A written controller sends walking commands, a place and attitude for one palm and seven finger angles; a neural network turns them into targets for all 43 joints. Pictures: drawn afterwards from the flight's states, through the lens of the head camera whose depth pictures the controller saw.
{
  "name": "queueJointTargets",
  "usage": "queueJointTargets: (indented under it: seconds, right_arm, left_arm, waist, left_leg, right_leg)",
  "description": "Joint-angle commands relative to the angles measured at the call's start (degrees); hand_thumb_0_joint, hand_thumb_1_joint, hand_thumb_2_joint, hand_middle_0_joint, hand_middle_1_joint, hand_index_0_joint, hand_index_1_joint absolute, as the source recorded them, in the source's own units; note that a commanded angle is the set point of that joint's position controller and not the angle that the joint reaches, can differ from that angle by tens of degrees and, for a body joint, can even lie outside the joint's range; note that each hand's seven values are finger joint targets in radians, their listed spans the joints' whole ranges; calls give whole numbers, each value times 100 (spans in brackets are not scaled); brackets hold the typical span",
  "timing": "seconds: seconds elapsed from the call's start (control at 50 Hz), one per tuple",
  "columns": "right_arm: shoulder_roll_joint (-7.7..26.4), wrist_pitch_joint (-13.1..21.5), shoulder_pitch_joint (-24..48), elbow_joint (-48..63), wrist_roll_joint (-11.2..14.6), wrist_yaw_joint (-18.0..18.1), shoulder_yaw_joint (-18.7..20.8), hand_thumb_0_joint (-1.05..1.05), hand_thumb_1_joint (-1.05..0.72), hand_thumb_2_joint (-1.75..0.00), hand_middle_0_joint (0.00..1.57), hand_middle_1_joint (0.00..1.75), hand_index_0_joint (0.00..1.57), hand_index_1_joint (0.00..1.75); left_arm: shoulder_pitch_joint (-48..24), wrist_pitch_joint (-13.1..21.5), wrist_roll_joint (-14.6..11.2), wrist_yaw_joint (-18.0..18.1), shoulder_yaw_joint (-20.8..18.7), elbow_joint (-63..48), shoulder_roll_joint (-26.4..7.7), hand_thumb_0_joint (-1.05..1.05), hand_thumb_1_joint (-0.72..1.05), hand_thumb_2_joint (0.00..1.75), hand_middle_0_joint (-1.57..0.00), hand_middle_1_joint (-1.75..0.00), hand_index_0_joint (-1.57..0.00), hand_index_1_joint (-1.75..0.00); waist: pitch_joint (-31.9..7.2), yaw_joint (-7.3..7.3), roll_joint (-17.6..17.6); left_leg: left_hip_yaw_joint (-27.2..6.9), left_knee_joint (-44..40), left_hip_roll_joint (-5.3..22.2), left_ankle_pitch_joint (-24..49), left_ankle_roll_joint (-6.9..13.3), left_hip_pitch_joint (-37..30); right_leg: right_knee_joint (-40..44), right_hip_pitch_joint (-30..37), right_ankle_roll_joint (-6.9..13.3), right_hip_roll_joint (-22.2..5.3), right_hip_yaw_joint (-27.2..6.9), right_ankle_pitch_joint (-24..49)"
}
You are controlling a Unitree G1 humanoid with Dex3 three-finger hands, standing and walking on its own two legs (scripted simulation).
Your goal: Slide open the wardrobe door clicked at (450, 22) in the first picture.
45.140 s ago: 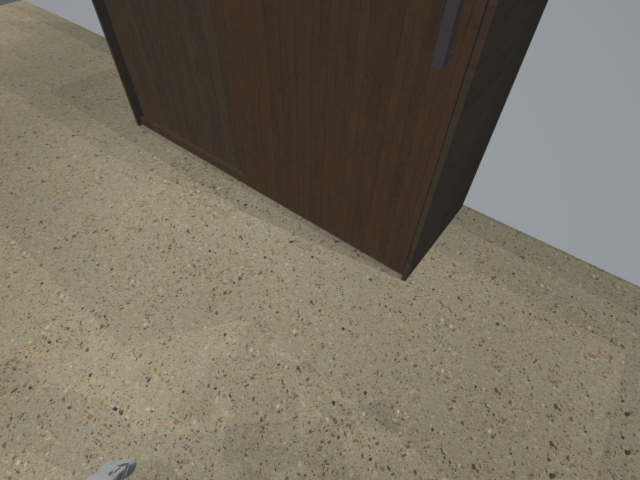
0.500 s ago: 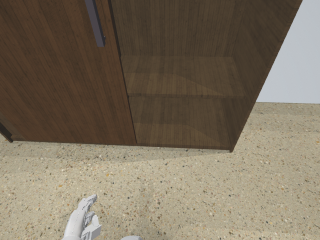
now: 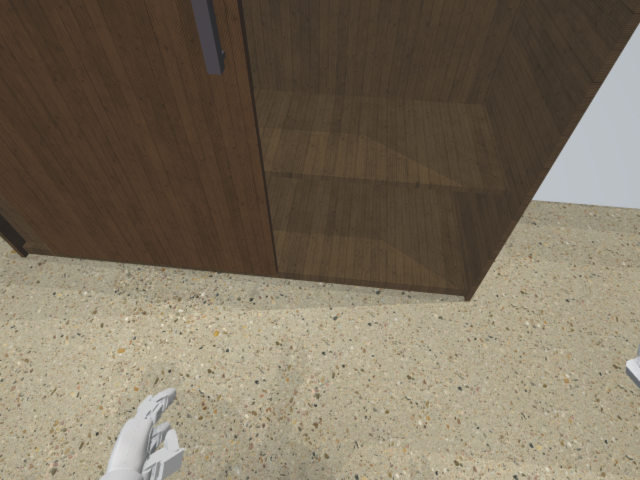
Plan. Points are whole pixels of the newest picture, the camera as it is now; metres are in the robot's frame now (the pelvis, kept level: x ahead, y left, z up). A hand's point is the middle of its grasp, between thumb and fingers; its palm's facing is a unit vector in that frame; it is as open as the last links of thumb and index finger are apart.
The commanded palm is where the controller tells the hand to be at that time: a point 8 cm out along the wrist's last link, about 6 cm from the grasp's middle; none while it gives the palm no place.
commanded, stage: let the arm hang, fingers relaxed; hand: right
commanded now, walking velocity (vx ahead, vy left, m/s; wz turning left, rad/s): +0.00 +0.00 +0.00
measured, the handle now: (209, 13) +0.83 +0.26 +0.18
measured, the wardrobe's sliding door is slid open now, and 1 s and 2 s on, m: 0.69 0.69 0.69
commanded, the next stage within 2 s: look to check the result in 1.08 s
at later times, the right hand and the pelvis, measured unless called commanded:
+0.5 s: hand out of the picture -0.02 -0.19 -0.16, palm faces +0.01 +0.97 -0.23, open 7.1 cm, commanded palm none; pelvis -0.02 +0.00 +0.01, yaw -2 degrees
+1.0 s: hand out of the picture -0.01 -0.19 -0.17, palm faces -0.01 +0.98 -0.18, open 7.3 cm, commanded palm none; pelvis -0.02 -0.02 +0.01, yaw +0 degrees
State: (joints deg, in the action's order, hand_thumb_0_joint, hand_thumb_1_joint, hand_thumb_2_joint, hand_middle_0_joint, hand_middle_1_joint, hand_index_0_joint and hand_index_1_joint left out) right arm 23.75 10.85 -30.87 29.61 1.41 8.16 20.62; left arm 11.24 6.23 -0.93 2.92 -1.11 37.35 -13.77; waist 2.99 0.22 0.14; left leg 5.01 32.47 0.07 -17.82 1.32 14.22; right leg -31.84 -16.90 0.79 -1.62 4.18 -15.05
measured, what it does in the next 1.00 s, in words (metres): stands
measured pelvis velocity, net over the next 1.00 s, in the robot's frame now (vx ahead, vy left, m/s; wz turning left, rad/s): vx -0.02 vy -0.02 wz -0.01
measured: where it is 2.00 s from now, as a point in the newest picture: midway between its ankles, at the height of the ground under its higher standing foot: outside the picture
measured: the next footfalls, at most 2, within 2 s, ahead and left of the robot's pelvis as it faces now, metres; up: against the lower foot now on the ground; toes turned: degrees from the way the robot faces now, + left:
none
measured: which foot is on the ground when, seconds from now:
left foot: down 0.00-1.00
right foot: down 0.00-1.00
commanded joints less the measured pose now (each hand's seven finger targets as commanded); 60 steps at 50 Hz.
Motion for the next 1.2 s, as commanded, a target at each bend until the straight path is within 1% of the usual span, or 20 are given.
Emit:
queueJointTargets:
  seconds: [0.0, 0.02, 0.04, 0.06, 0.08, 0.1, 0.12, 0.14, 0.16, 0.18, 0.2, 0.26, 0.32, 0.4, 0.5, 0.7, 0.82, 0.86, 0.92, 1.18]
  right_arm:
    - [-183, -1109, 659, -3505, -270, -727, -1347, 0, -90, -90, 20, 30, 20, 30]
    - [-313, -1108, 869, -3769, -274, -718, -1485, 0, -90, -90, 20, 30, 20, 30]
    - [-311, -1070, 1027, -4135, -280, -724, -1563, 0, -90, -90, 20, 30, 20, 30]
    - [-362, -1050, 1027, -4532, -251, -720, -1630, 0, -90, -90, 20, 30, 20, 30]
    - [-322, -1026, 957, -4921, -254, -717, -1683, 0, -90, -90, 20, 30, 20, 30]
    - [-201, -1004, 920, -5311, -259, -709, -1710, 0, -90, -90, 20, 30, 20, 30]
    - [-21, -996, 1071, -5665, -263, -699, -1745, 0, -90, -90, 20, 30, 20, 30]
    - [135, -995, 1296, -6017, -263, -711, -1758, 0, -90, -90, 20, 30, 20, 30]
    - [107, -1014, 1599, -6329, -257, -719, -1822, 0, -90, -90, 20, 30, 20, 30]
    - [47, -1044, 1844, -6591, -255, -706, -1856, 0, -90, -90, 20, 30, 20, 30]
    - [-31, -1050, 1949, -6798, -246, -695, -1888, 0, -90, -90, 20, 30, 20, 30]
    - [-245, -1043, 1787, -7474, -200, -672, -1955, 0, -90, -90, 20, 30, 20, 30]
    - [-496, -1069, 1503, -8007, -212, -651, -1915, 0, -90, -90, 20, 30, 20, 30]
    - [-566, -1071, 1582, -8458, -212, -663, -1976, 0, -90, -90, 20, 30, 20, 30]
    - [-666, -1070, 1499, -8835, -215, -657, -1999, 0, -90, -90, 20, 30, 20, 30]
    - [-813, -1048, 1373, -9204, -225, -618, -2014, 0, -90, -90, 20, 30, 20, 30]
    - [-865, -1057, 1389, -9264, -245, -607, -1997, 0, -90, -90, 20, 30, 20, 30]
    - [-893, -1052, 1383, -9272, -246, -603, -1996, 0, -90, -90, 20, 30, 20, 30]
    - [-874, -1052, 1391, -9264, -249, -608, -1988, 0, -90, -90, 20, 30, 20, 30]
    - [-918, -1054, 1353, -9287, -259, -605, -1988, 0, -90, -90, 20, 30, 20, 30]
  left_arm:
    - [-141, -161, 55, -349, -250, 143, -1184, 0, 90, 90, -20, -30, -20, -30]
    - [-217, -192, 150, -338, -202, 183, -1133, 0, 90, 90, -20, -30, -20, -30]
    - [-152, -225, 224, -334, -137, 218, -1040, 0, 90, 90, -20, -30, -20, -30]
    - [-172, -267, 246, -327, -78, 236, -984, 0, 90, 90, -20, -30, -20, -30]
    - [-264, -323, 239, -322, -36, 219, -981, 0, 90, 90, -20, -30, -20, -30]
    - [-317, -383, 189, -315, -25, 222, -914, 0, 90, 90, -20, -30, -20, -30]
    - [-259, -473, 135, -319, -24, 279, -732, 0, 90, 90, -20, -30, -20, -30]
    - [-97, -542, 147, -341, -22, 376, -623, 0, 90, 90, -20, -30, -20, -30]
    - [-24, -639, 180, -332, -47, 577, -642, 0, 90, 90, -20, -30, -20, -30]
    - [-76, -714, 221, -312, -45, 719, -593, 0, 90, 90, -20, -30, -20, -30]
    - [-61, -731, 239, -299, -27, 828, -561, 0, 90, 90, -20, -30, -20, -30]
    - [-108, -687, 217, -239, 40, 1189, -500, 0, 90, 90, -20, -30, -20, -30]
    - [-83, -693, 225, -190, 37, 1508, -384, 0, 90, 90, -20, -30, -20, -30]
    - [184, -738, 220, -176, 15, 1878, -333, 0, 90, 90, -20, -30, -20, -30]
    - [406, -715, 218, -158, 12, 2187, -298, 0, 90, 90, -20, -30, -20, -30]
    - [527, -637, 200, -130, 36, 2539, -149, 0, 90, 90, -20, -30, -20, -30]
    - [489, -650, 203, -130, 23, 2613, -77, 0, 90, 90, -20, -30, -20, -30]
    - [494, -649, 206, -131, 9, 2607, -63, 0, 90, 90, -20, -30, -20, -30]
    - [471, -637, 202, -127, 9, 2609, -75, 0, 90, 90, -20, -30, -20, -30]
    - [440, -617, 193, -121, -22, 2580, -119, 0, 90, 90, -20, -30, -20, -30]
  waist:
    - [-708, 170, -849]
    - [-812, 150, -685]
    - [-803, 111, -197]
    - [-892, 30, 39]
    - [-1055, -114, 311]
    - [-1294, -152, 736]
    - [-1353, -36, 1147]
    - [-1139, 96, 1075]
    - [-873, 212, 851]
    - [-618, 243, 808]
    - [-511, 249, 453]
    - [-454, 98, -361]
    - [-405, -21, -827]
    - [-194, 55, -287]
    - [-50, 47, 112]
    - [5, 13, 100]
    - [210, 21, -44]
    - [183, 20, 35]
    - [123, 17, -181]
    - [-10, 23, -19]
  left_leg:
    - [-400, 1063, 231, -324, -230, 664]
    - [-478, 1251, 139, -1003, -225, 693]
    - [-600, 1155, 105, -1069, -216, 617]
    - [-616, 810, 169, -836, -217, 356]
    - [-568, 183, 226, 49, -200, -77]
    - [-771, -246, 452, 1795, -145, -611]
    - [-1350, -400, 1011, 2893, 28, -759]
    - [-1663, -598, 1440, 3172, 291, -485]
    - [-1725, -834, 1491, 2467, 472, 23]
    - [-1728, -962, 1323, 2056, 475, 296]
    - [-1609, -933, 1143, 1986, 404, 315]
    - [-1225, -836, 678, 1718, 111, -92]
    - [-1135, -1126, 526, 863, 93, -397]
    - [-1175, -1490, 520, 110, 133, -190]
    - [-1104, -1513, 496, 60, 108, -106]
    - [-1056, -1338, 501, 506, 62, -167]
    - [-1040, -1366, 488, 307, 42, -60]
    - [-1056, -1369, 489, 304, 39, -45]
    - [-1051, -1342, 483, 378, 36, -90]
    - [-1019, -1246, 474, 490, 7, -93]
  right_leg:
    - [501, 315, 630, -1198, -1117, 4089]
    - [633, 88, 798, -1337, -1353, 3708]
    - [660, 116, 892, -1364, -1538, 3762]
    - [575, 135, 891, -1321, -1487, 3639]
    - [296, 144, 728, -1109, -1316, 3382]
    - [-16, 17, 429, -700, -979, 2598]
    - [-183, -142, 121, -265, -605, 1279]
    - [-218, -147, -10, -32, -465, 230]
    - [-197, 121, -48, 34, -438, -328]
    - [-122, 296, -39, 13, -434, -183]
    - [82, 442, -20, -41, -465, 254]
    - [633, 555, 66, -341, -714, 1221]
    - [912, 378, 150, -394, -807, 637]
    - [1103, 424, 139, -377, -824, 11]
    - [1253, 477, 169, -413, -840, 26]
    - [1367, 531, 214, -457, -836, 441]
    - [1461, 411, 198, -435, -826, 105]
    - [1441, 436, 203, -425, -822, 114]
    - [1468, 461, 209, -439, -834, 108]
    - [1466, 578, 242, -467, -874, 198]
